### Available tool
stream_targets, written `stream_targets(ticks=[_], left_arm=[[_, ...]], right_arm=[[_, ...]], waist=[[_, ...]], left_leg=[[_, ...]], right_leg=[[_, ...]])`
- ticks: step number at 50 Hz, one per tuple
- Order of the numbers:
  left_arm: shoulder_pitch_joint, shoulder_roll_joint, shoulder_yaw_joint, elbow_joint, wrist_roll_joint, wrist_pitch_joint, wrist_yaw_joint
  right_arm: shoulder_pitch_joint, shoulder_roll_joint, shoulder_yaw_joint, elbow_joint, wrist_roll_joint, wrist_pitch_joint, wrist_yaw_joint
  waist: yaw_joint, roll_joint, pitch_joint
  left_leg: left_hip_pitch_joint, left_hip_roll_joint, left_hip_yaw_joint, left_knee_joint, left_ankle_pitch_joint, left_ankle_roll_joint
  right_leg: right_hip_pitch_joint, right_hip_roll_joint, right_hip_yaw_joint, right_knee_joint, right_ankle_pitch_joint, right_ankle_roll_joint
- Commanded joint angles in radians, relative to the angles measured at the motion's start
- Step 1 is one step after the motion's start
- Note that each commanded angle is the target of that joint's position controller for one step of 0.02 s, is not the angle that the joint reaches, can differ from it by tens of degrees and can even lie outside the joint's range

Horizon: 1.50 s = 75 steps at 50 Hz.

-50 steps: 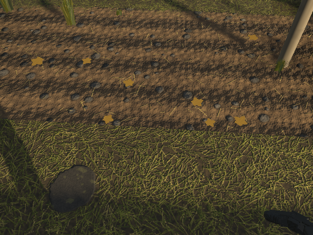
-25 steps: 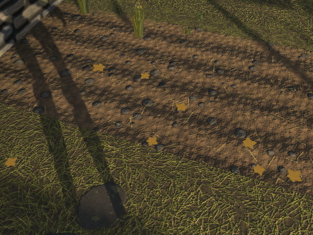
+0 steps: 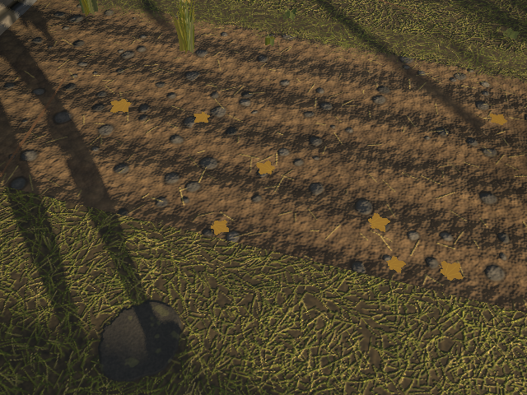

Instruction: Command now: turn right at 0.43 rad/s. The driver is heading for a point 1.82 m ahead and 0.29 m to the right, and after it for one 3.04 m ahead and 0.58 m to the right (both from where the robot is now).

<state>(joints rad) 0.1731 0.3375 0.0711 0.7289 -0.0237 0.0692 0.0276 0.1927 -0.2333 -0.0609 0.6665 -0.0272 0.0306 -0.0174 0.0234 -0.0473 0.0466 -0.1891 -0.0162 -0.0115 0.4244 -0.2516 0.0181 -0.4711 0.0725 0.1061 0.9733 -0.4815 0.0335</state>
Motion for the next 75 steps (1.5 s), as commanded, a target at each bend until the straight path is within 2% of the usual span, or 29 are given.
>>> stream_targets(ticks=[1, 10, 15, 17, 18, 22, 27, 32, 36, 43, 46, 48, 49, 50, 52, 53, 54, 55, 57, 59, 60, 64, 66, 67, 68, 69, 70, 72, 75], left_arm=[[0.054, 0.107, 0.048, -0.052, 0.001, 0.018, 0.012], [-0.062, 0.058, 0.018, -0.174, -0.005, 0.009, -0.039], [0.187, 0.077, 0.042, -0.072, -0.005, -0.016, -0.05], [0.327, 0.301, 0.094, -0.077, -0.001, -0.051, -0.05], [0.279, 0.228, 0.076, -0.095, 0.028, -0.082, -0.055], [0.158, 0.086, 0.02, -0.113, 0.003, -0.103, -0.029], [0.245, 0.105, 0.026, -0.09, 0.023, -0.106, -0.007], [0.421, 0.091, 0.016, 0.003, 0.013, -0.127, 0.011], [0.389, 0.084, 0.005, 0.031, 0.01, -0.124, 0.041], [0.428, 0.04, -0.009, 0.088, -0.013, -0.108, 0.044], [0.387, 0.061, -0.009, 0.095, 0.0, -0.118, 0.022], [0.277, 0.055, -0.016, 0.106, 0.015, -0.14, -0.013], [0.272, -0.022, -0.019, 0.087, 0.04, -0.153, -0.019], [0.484, -0.021, -0.043, 0.073, -0.007, -0.176, -0.031], [0.322, 0.064, -0.045, -0.013, -0.013, -0.199, -0.037], [0.194, 0.045, -0.041, -0.042, 0.013, -0.191, -0.006], [0.22, 0.046, -0.045, -0.075, -0.013, -0.189, 0.0], [0.176, 0.075, -0.035, -0.083, -0.004, -0.19, 0.003], [0.071, 0.051, -0.03, -0.115, 0.035, -0.181, 0.008], [-0.009, -0.045, -0.047, -0.14, 0.067, -0.203, 0.002], [0.01, -0.06, -0.048, -0.136, 0.044, -0.206, -0.008], [-0.11, 0.003, -0.018, -0.177, 0.03, -0.184, -0.015], [-0.013, 0.022, 0.001, -0.155, 0.036, -0.186, -0.022], [0.126, 0.054, 0.016, -0.134, 0.042, -0.189, -0.023], [0.264, 0.134, 0.037, -0.122, 0.045, -0.178, -0.019], [0.291, 0.149, 0.046, -0.097, 0.027, -0.17, -0.027], [0.222, 0.075, 0.031, -0.121, 0.025, -0.168, -0.024], [0.089, 0.021, 0.011, -0.125, 0.031, -0.163, -0.025], [0.014, 0.012, 0.014, -0.106, 0.032, -0.177, -0.031]], right_arm=[[-0.101, -0.125, -0.032, -0.087, 0.018, -0.033, -0.009], [-0.009, -0.239, -0.065, -0.033, 0.03, -0.01, -0.017], [-0.043, -0.2, -0.052, -0.005, 0.057, -0.031, 0.008], [-0.156, -0.111, -0.026, -0.114, 0.018, -0.064, 0.019], [-0.225, -0.176, -0.042, -0.124, 0.055, -0.089, 0.02], [-0.117, -0.222, -0.066, -0.051, 0.021, -0.115, 0.024], [-0.11, -0.166, -0.045, -0.016, 0.024, -0.127, 0.051], [-0.277, -0.193, -0.053, -0.064, 0.047, -0.146, 0.079], [-0.348, -0.11, -0.019, -0.092, 0.015, -0.162, 0.106], [-0.375, -0.081, 0.003, -0.122, 0.035, -0.172, 0.136], [-0.166, -0.119, -0.013, -0.041, 0.033, -0.174, 0.107], [0.266, -0.168, -0.047, 0.102, 0.045, -0.165, 0.087], [0.413, -0.197, -0.033, 0.188, 0.031, -0.145, 0.087], [0.41, -0.267, -0.038, 0.163, -0.005, -0.145, 0.077], [0.323, -0.255, -0.059, 0.153, 0.026, -0.106, 0.063], [0.22, -0.216, -0.049, 0.137, 0.05, -0.085, 0.057], [0.161, -0.291, -0.057, 0.118, 0.039, -0.099, 0.049], [0.103, -0.241, -0.037, 0.103, 0.035, -0.123, 0.041], [-0.021, -0.169, -0.016, 0.089, 0.056, -0.131, 0.023], [0.029, -0.167, -0.011, 0.096, 0.037, -0.129, 0.001], [0.059, -0.186, -0.02, 0.111, 0.042, -0.123, -0.007], [0.175, -0.177, -0.033, 0.148, 0.086, -0.091, -0.009], [0.178, -0.161, -0.032, 0.136, 0.067, -0.074, -0.008], [0.144, -0.136, -0.023, 0.108, 0.051, -0.073, -0.002], [0.26, -0.059, 0.001, 0.097, 0.03, -0.082, 0.003], [0.334, -0.067, 0.015, 0.079, 0.06, -0.088, 0.012], [0.278, -0.154, -0.011, 0.094, 0.075, -0.081, 0.012], [0.113, -0.173, -0.025, 0.05, 0.06, -0.06, 0.009], [0.122, -0.128, -0.023, 0.038, 0.05, -0.04, 0.014]], waist=[[0.024, 0.157, -0.064], [-0.077, 0.227, -0.078], [0.041, 0.155, -0.088], [0.083, -0.242, -0.073], [0.102, -0.135, -0.037], [-0.008, -0.062, 0.001], [0.001, -0.045, -0.078], [0.06, -0.089, 0.019], [0.08, -0.062, 0.075], [0.119, -0.026, 0.11], [0.04, -0.018, -0.025], [-0.199, 0.083, -0.192], [-0.19, 0.267, -0.209], [-0.089, 0.443, -0.439], [-0.124, 0.135, -0.552], [-0.1, -0.111, -0.431], [-0.031, 0.007, -0.338], [-0.003, -0.025, -0.229], [0.059, 0.011, -0.003], [0.011, 0.079, -0.041], [0.013, 0.161, -0.084], [-0.036, 0.104, -0.068], [0.019, 0.107, -0.113], [0.093, 0.088, -0.201], [0.088, -0.106, -0.348], [0.056, -0.326, -0.444], [0.063, -0.16, -0.285], [0.035, -0.02, -0.062], [-0.025, -0.072, -0.021]], left_leg=[[0.073, 0.285, -0.131, -0.095, 0.607, 0.21], [0.065, 0.312, -0.079, -0.172, -0.025, 0.194], [-0.142, 0.257, 0.041, 0.014, -0.172, 0.09], [-0.722, -0.019, 0.079, 0.603, -0.383, -0.053], [-0.78, 0.029, -0.064, 0.701, -0.344, -0.034], [-0.619, 0.098, -0.073, 0.57, 0.004, -0.02], [-0.527, 0.048, -0.037, 0.562, 0.259, -0.034], [-0.842, 0.084, -0.111, 0.396, 0.323, -0.002], [-0.599, 0.049, -0.054, 0.2, 0.637, 0.001], [-0.546, 0.065, -0.008, 0.035, 0.693, 0.029], [-0.25, 0.045, 0.024, -0.055, 0.732, 0.034], [0.271, 0.095, 0.01, -0.163, 0.925, 0.104], [0.615, 0.203, -0.107, 0.013, 1.109, 0.142], [1.002, 0.354, -0.314, 0.405, 1.502, 0.286], [0.976, 0.375, -0.502, 0.194, 0.897, 0.417], [0.667, 0.321, -0.565, 0.001, 0.498, 0.365], [0.475, 0.434, -0.752, -0.056, 0.356, 0.454], [0.28, 0.441, -0.727, -0.079, 0.427, 0.424], [-0.21, 0.204, -0.39, -0.173, 0.451, 0.285], [-0.332, 0.056, -0.204, -0.169, 0.69, 0.239], [-0.306, 0.062, -0.201, -0.143, 0.683, 0.23], [-0.058, 0.098, -0.314, -0.058, 0.449, 0.162], [-0.025, 0.071, -0.33, 0.093, 0.478, 0.119], [-0.106, 0.021, -0.296, 0.282, 0.402, 0.086], [-0.311, -0.087, -0.207, 0.603, -0.021, 0.036], [-0.5, -0.093, -0.173, 0.834, -0.376, 0.019], [-0.582, -0.024, -0.177, 0.903, -0.306, 0.011], [-0.57, 0.047, -0.116, 0.85, -0.158, 0.004], [-0.435, 0.103, -0.088, 0.737, -0.091, -0.007]], right_leg=[[-0.105, -0.033, 0.014, 0.269, 0.01, 0.052], [0.031, -0.096, -0.145, -0.164, 0.035, 0.018], [0.421, -0.04, -0.209, -0.519, 0.163, -0.11], [0.661, -0.43, 0.611, -0.721, 0.014, -0.381], [0.59, -0.463, 0.65, -0.801, -0.063, -0.425], [0.45, -0.298, 0.314, -0.777, 0.193, -0.275], [0.405, -0.254, 0.207, -0.712, 0.52, -0.274], [0.653, -0.31, 0.291, -0.666, 0.447, -0.252], [0.381, -0.232, 0.178, -0.618, 0.338, -0.225], [0.439, -0.204, 0.11, -0.407, 0.401, -0.162], [0.492, -0.156, 0.06, -0.11, 0.681, -0.133], [0.288, -0.081, -0.027, 0.471, 0.743, -0.079], [-0.127, 0.008, -0.071, 0.932, -0.283, -0.041], [-0.396, 0.003, 0.124, 1.073, -0.358, -0.02], [-0.592, -0.111, 0.067, 0.94, -0.217, 0.034], [-0.506, -0.13, -0.041, 0.887, -0.124, 0.037], [-0.529, -0.136, -0.006, 0.894, -0.051, 0.043], [-0.498, -0.186, 0.057, 0.711, 0.048, 0.019], [-0.223, -0.226, 0.014, 0.185, 0.136, 0.037], [0.049, -0.133, -0.067, -0.152, 0.443, 0.054], [0.156, -0.094, -0.066, -0.253, 0.546, 0.057], [0.131, -0.047, -0.05, -0.459, 0.564, 0.015], [0.265, -0.05, -0.046, -0.49, 0.541, -0.037], [0.465, -0.127, 0.011, -0.462, 0.554, -0.084], [0.762, -0.357, 0.271, -0.437, 0.553, -0.209], [0.85, -0.524, 0.682, -0.575, 0.239, -0.321], [0.722, -0.479, 0.651, -0.636, -0.003, -0.284], [0.432, -0.391, 0.384, -0.692, 0.099, -0.229], [0.236, -0.326, 0.173, -0.784, 0.258, -0.213]])
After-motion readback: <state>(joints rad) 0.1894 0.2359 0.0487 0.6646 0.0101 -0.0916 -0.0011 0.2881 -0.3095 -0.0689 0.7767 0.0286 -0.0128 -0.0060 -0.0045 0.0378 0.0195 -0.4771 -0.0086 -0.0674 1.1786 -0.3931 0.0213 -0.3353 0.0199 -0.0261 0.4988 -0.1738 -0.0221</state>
